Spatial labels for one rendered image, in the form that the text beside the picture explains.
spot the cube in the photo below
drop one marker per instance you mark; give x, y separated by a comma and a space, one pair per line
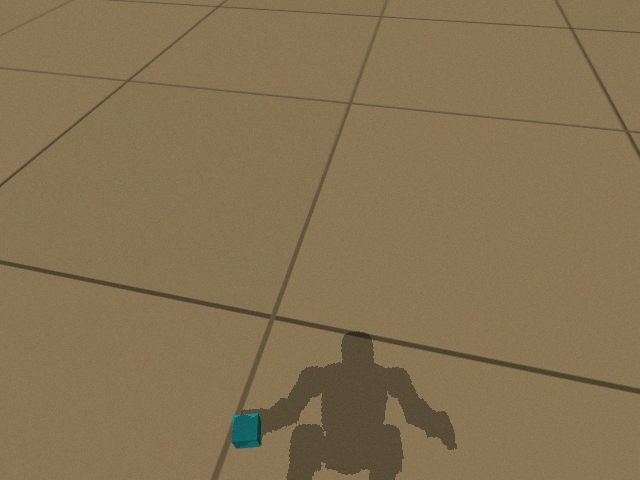
246, 431

